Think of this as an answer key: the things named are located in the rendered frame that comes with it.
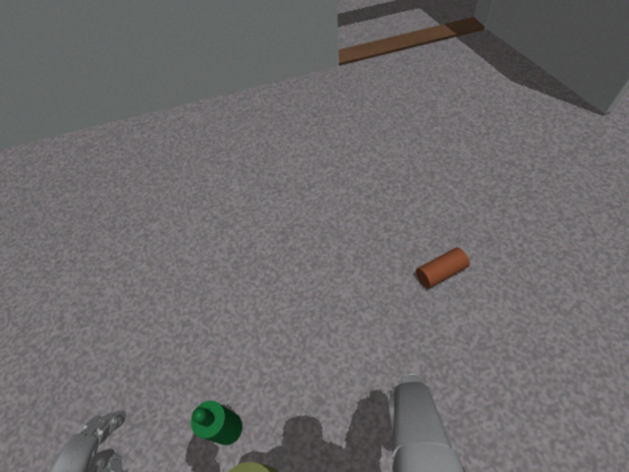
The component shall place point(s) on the left robot hand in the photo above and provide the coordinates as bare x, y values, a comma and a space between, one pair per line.
79, 454

